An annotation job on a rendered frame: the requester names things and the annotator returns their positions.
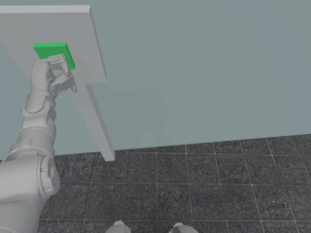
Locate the right robot shin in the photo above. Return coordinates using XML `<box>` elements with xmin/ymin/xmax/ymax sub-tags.
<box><xmin>172</xmin><ymin>222</ymin><xmax>184</xmax><ymax>229</ymax></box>

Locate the button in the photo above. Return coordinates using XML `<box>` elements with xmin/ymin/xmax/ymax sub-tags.
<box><xmin>33</xmin><ymin>43</ymin><xmax>76</xmax><ymax>70</ymax></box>

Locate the panel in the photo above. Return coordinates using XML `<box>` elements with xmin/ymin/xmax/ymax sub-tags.
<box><xmin>0</xmin><ymin>5</ymin><xmax>115</xmax><ymax>161</ymax></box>

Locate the left robot shin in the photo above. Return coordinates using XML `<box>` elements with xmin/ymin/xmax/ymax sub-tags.
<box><xmin>114</xmin><ymin>220</ymin><xmax>125</xmax><ymax>225</ymax></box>

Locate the left robot upper arm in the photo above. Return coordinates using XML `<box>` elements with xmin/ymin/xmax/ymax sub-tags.
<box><xmin>0</xmin><ymin>154</ymin><xmax>60</xmax><ymax>233</ymax></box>

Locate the robot left forearm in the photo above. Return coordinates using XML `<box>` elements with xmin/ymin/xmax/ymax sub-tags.
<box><xmin>0</xmin><ymin>90</ymin><xmax>56</xmax><ymax>164</ymax></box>

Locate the robot shin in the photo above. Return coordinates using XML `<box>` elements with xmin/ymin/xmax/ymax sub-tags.
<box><xmin>114</xmin><ymin>220</ymin><xmax>125</xmax><ymax>225</ymax></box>
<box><xmin>172</xmin><ymin>222</ymin><xmax>184</xmax><ymax>229</ymax></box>

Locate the robot left hand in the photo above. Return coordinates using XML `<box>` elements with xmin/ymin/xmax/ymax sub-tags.
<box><xmin>30</xmin><ymin>53</ymin><xmax>78</xmax><ymax>100</ymax></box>

